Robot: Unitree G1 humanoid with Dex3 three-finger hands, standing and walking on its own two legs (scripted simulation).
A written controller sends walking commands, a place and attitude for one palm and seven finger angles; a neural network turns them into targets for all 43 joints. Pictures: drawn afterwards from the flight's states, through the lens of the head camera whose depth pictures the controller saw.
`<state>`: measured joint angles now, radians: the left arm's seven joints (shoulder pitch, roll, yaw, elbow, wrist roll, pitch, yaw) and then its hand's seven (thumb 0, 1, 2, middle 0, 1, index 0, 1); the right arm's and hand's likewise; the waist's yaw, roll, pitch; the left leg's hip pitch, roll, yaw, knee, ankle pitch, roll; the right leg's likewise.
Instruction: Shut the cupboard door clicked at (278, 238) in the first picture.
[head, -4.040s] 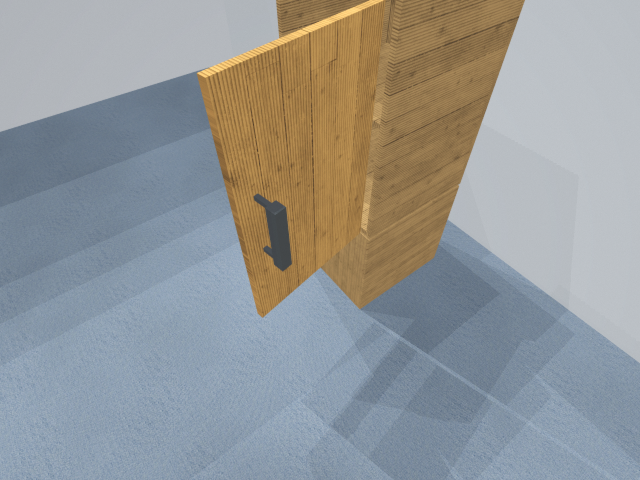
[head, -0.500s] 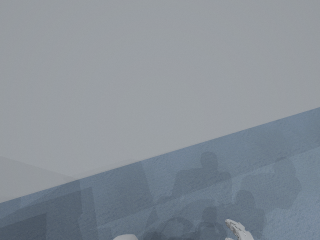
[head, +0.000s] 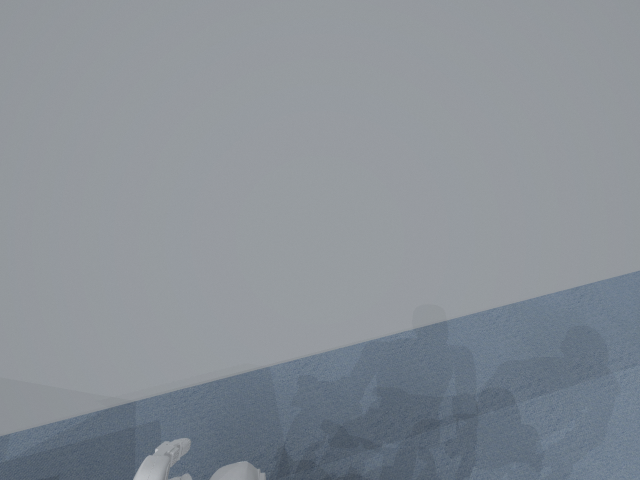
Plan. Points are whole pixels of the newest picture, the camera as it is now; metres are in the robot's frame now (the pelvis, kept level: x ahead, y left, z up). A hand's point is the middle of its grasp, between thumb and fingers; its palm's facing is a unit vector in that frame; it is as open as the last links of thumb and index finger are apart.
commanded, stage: turn to face it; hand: left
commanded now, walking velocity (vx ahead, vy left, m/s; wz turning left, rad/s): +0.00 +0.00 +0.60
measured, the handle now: out of the picture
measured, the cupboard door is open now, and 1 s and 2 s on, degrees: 100 100 100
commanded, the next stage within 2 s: none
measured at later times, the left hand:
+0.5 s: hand out of the picture +0.09 +0.18 -0.15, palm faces +0.30 -0.89 -0.34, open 7.4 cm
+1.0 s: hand out of the picture -0.01 +0.13 -0.18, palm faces +0.64 -0.73 -0.23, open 7.4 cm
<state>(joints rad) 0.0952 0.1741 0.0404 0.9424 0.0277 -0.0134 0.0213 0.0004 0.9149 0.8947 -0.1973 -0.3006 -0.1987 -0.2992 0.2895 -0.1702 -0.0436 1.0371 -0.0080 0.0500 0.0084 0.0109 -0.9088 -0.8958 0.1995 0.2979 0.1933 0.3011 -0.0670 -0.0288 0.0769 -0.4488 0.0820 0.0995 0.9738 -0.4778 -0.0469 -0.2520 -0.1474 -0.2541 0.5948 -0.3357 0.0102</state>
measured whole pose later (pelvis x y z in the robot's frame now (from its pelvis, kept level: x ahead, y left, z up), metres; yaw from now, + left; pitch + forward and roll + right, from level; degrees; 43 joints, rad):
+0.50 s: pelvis +0.07 -0.05 -0.01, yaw +17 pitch +2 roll +2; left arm 0.18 0.23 0.06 0.87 0.02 0.01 0.02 0.00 0.91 0.89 -0.20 -0.30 -0.20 -0.30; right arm 0.14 -0.27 -0.09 0.91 -0.02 0.08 0.01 0.01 -0.90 -0.90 0.20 0.30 0.20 0.30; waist -0.01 0.05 0.09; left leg -0.50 -0.01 -0.05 1.00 -0.49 -0.04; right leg -0.32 -0.07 -0.11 0.66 -0.37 -0.02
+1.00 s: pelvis +0.08 -0.05 +0.00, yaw +38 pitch +1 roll +0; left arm 0.21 0.23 0.07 0.95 0.02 0.06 0.01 0.01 0.91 0.89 -0.20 -0.30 -0.20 -0.30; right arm 0.08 -0.21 -0.04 0.88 -0.02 0.03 0.01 0.01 -0.90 -0.90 0.20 0.30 0.20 0.30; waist 0.02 -0.04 0.12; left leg -0.30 0.00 0.06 0.59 -0.32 0.04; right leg -0.46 -0.11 -0.10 1.14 -0.51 0.08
